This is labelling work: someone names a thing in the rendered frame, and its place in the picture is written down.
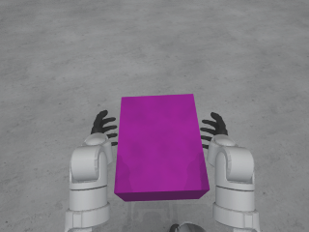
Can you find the carton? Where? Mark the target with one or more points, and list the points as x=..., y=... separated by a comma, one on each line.
x=160, y=153

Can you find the right robot forearm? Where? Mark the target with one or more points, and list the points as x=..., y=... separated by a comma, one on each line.
x=234, y=176

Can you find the left robot forearm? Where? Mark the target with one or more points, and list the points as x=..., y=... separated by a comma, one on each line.
x=89, y=206

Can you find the left robot hand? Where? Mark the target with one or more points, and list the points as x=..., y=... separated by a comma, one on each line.
x=99, y=128

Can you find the right robot hand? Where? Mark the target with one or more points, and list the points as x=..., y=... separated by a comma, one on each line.
x=219, y=125

